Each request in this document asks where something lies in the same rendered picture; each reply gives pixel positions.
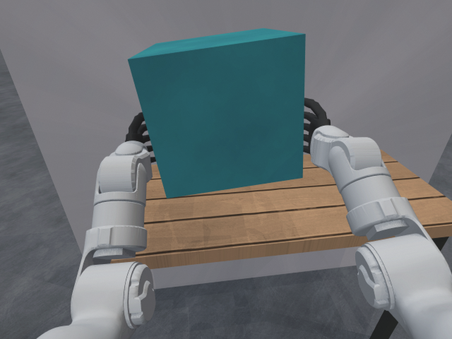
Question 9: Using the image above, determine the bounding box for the carton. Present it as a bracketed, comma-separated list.
[128, 28, 306, 198]

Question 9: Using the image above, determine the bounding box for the robot left upper arm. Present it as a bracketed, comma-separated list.
[37, 261, 156, 339]

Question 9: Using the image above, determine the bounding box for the right robot hand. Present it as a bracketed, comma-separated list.
[303, 98, 331, 154]

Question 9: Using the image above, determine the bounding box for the robot left forearm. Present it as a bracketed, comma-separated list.
[71, 141, 153, 320]

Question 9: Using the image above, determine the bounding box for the left robot hand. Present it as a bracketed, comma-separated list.
[125, 112, 156, 163]

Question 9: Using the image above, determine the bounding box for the robot right upper arm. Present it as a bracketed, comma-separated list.
[355, 234, 452, 339]

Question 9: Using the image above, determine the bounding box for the robot right forearm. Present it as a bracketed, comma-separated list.
[310, 125, 452, 282]

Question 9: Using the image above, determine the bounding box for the table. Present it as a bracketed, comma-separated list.
[110, 150, 452, 339]

